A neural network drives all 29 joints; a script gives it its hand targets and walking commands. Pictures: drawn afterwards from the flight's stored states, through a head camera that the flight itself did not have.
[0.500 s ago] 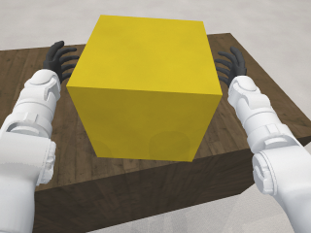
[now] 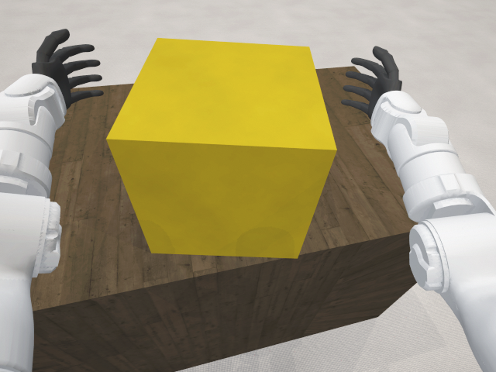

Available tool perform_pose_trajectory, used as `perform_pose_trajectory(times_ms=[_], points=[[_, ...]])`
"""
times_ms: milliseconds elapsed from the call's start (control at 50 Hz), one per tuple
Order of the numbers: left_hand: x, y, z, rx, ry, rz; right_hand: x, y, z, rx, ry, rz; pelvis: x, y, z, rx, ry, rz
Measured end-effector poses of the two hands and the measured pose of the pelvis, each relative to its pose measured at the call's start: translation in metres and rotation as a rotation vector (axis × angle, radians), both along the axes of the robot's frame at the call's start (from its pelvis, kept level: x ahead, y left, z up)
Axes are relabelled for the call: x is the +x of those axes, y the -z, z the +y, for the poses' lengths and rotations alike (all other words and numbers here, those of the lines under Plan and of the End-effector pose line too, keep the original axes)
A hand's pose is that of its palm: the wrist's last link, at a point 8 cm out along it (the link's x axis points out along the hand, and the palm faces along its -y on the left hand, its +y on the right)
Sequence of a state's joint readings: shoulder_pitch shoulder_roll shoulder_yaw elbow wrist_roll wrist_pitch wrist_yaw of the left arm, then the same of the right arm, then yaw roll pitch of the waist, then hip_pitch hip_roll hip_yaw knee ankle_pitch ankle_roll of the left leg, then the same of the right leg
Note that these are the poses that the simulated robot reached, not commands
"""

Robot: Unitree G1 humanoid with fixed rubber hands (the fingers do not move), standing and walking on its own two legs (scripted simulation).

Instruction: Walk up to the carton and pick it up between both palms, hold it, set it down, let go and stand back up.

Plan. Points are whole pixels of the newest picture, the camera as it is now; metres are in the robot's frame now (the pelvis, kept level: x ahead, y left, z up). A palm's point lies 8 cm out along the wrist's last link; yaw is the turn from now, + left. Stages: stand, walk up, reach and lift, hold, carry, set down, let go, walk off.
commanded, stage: set down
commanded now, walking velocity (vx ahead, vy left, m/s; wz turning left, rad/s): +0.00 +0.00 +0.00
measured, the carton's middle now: (229, 151) +0.49 -0.01 +0.08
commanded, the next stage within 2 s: none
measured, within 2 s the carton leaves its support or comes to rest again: neither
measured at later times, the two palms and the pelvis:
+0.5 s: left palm (56, 137) +0.44 +0.24 +0.18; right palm (372, 148) +0.38 -0.22 +0.17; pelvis +0.00 +0.01 +0.00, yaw -1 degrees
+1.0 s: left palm (42, 182) +0.38 +0.26 +0.15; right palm (371, 183) +0.33 -0.21 +0.14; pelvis +0.00 +0.02 +0.00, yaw -2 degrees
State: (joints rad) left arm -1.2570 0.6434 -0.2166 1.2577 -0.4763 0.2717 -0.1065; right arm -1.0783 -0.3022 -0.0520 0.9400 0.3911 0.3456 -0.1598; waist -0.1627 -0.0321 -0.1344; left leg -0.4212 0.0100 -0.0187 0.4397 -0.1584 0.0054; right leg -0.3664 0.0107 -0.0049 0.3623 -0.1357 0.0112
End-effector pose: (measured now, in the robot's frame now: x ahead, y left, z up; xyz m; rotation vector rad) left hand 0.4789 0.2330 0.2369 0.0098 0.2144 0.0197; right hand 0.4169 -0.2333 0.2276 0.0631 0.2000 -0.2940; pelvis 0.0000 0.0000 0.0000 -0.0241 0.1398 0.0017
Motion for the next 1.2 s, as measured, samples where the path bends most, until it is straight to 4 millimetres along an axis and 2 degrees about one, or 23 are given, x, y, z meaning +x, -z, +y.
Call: perform_pose_trajectory(times_ms=[100,200,340,540,660,820,940,1200], points=[[-0.004,-0.006,0.001,-0.001,0.007,0.007,-0.003,-0.005,0.002,0.005,-0.008,0.003,-0.001,-0.001,0.001,0.001,-0.002,-0.016],[-0.008,-0.002,0.001,0.003,0.020,0.020,-0.007,0.000,0.006,0.008,-0.016,0.010,-0.002,-0.002,0.002,0.001,-0.002,-0.039],[-0.020,0.022,0.003,0.015,0.041,0.044,-0.019,0.027,0.011,0.022,-0.022,0.026,-0.001,-0.003,0.004,0.001,0.002,-0.081],[-0.046,0.062,0.012,0.014,0.049,0.076,-0.045,0.065,0.013,0.033,-0.012,0.034,0.001,-0.003,0.008,-0.001,0.014,-0.126],[-0.061,0.074,0.019,0.009,0.046,0.085,-0.059,0.072,0.012,0.027,-0.008,0.030,0.001,-0.003,0.011,-0.002,0.023,-0.145],[-0.075,0.076,0.025,0.012,0.049,0.076,-0.068,0.072,0.015,0.024,-0.021,0.025,0.001,-0.003,0.014,-0.001,0.031,-0.169],[-0.087,0.082,0.027,0.017,0.053,0.075,-0.078,0.081,0.021,0.028,-0.032,0.030,0.002,-0.003,0.016,-0.001,0.035,-0.193],[-0.125,0.123,0.034,0.008,0.030,0.119,-0.110,0.115,0.029,0.020,-0.036,0.061,0.006,-0.003,0.016,0.000,0.046,-0.213]])
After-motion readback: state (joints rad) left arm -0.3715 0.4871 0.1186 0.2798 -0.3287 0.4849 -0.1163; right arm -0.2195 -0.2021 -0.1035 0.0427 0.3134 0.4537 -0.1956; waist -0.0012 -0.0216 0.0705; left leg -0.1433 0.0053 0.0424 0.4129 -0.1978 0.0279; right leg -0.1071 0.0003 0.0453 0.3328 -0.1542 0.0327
